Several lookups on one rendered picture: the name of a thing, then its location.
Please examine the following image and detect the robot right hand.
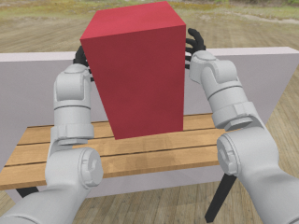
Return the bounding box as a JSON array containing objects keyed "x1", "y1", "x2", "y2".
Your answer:
[{"x1": 185, "y1": 28, "x2": 206, "y2": 69}]

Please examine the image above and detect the right robot forearm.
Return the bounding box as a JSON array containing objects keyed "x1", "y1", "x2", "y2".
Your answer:
[{"x1": 189, "y1": 50, "x2": 279, "y2": 161}]

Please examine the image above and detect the left robot forearm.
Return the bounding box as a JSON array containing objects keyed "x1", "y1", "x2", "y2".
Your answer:
[{"x1": 45, "y1": 63, "x2": 94, "y2": 183}]

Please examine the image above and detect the right robot upper arm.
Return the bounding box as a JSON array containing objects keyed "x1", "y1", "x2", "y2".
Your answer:
[{"x1": 217, "y1": 126, "x2": 299, "y2": 224}]

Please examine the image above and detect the table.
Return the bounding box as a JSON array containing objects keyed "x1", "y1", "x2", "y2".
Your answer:
[{"x1": 0, "y1": 113, "x2": 240, "y2": 223}]

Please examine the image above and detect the carton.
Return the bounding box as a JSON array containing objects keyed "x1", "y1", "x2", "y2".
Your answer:
[{"x1": 79, "y1": 1, "x2": 186, "y2": 140}]

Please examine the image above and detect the left robot upper arm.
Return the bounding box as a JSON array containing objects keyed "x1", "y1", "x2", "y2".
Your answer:
[{"x1": 0, "y1": 147, "x2": 104, "y2": 224}]

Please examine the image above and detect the robot left hand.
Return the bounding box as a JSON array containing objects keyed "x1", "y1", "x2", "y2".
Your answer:
[{"x1": 73, "y1": 46, "x2": 94, "y2": 82}]

